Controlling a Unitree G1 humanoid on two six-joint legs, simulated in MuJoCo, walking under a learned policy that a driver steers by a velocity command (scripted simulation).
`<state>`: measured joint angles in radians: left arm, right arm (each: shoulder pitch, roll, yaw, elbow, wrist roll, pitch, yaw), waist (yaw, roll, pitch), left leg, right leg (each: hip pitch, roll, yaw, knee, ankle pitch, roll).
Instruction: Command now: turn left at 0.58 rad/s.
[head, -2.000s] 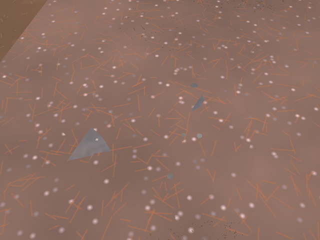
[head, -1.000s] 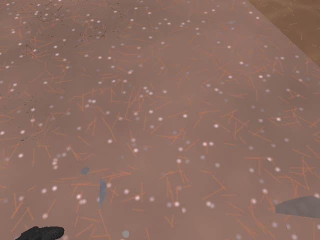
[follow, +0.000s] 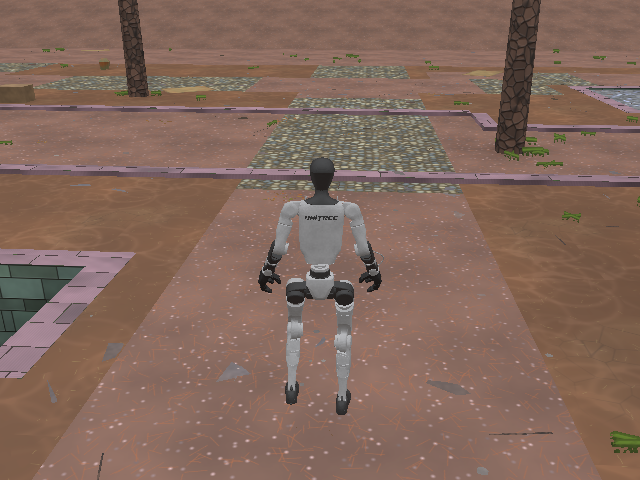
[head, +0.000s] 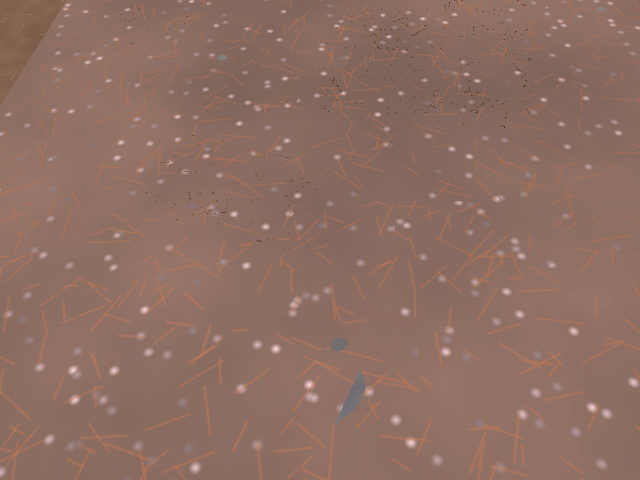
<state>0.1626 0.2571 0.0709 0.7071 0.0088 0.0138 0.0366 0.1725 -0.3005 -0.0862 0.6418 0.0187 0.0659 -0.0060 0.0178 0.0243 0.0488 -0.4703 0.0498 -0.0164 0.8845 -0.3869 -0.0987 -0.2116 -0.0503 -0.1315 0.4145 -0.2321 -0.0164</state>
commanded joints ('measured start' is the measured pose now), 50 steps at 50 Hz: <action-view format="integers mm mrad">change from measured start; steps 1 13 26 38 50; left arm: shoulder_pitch -23 -11 8 -8 11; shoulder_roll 211 161 91 99 81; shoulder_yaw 61 48 5 -14 -27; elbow -60 -33 -13 9 79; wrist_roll -14 0 -1 1 -2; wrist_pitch -10 1 -17 -46 -44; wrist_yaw -7 -2 -24 -20 -21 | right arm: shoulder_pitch -44 -51 -44 -10 46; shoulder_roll -85 -122 -65 -35 -30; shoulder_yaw -19 -10 29 24 16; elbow -106 -108 -25 29 111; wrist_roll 1 -20 -19 -33 -29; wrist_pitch -10 -66 -66 -61 -58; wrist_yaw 13 -11 1 -8 -28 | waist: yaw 15 4 9 -15 -17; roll -196 106 75 -50 -23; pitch -114 -159 -95 -73 -80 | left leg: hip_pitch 29 317 217 241 288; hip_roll -7 160 103 -38 -45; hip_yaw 58 -218 -262 -120 -104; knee -121 -532 -488 -420 -420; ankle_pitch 3 644 353 273 236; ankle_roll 31 322 271 136 118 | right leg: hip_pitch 126 -367 35 5 8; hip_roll -266 8 13 -26 3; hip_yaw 151 168 154 204 185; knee -82 768 -28 36 19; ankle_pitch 390 -130 116 108 17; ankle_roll -210 93 52 -4 -13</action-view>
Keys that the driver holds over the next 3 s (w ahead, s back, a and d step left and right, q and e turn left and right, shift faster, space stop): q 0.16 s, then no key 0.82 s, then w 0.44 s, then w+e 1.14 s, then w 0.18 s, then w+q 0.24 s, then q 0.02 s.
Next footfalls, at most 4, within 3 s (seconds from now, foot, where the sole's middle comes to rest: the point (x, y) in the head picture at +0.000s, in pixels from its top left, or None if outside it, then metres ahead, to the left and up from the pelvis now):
0.12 left None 0.04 0.14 -0.78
0.54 right None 0.08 -0.09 -0.78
1.70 right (351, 474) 0.46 0.00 -0.78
2.18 left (269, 349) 0.74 0.18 -0.78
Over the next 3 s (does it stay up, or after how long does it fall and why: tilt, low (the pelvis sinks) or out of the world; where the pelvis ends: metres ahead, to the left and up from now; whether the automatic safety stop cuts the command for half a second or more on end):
stays up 0.93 -0.11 0.00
